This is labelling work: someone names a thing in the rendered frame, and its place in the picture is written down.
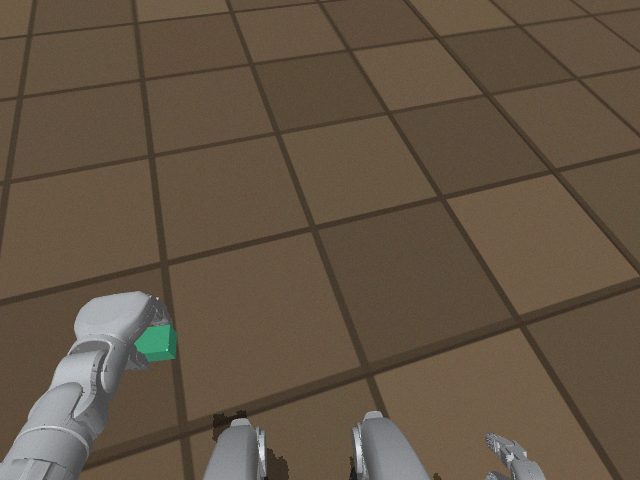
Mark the left robot arm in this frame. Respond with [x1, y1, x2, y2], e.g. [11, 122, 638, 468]
[0, 334, 129, 480]

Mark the right robot hand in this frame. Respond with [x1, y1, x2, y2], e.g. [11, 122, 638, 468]
[485, 433, 547, 480]

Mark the left robot hand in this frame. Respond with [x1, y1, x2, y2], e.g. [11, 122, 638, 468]
[74, 291, 173, 371]

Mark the small box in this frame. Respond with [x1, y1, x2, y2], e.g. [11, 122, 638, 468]
[134, 325, 177, 362]

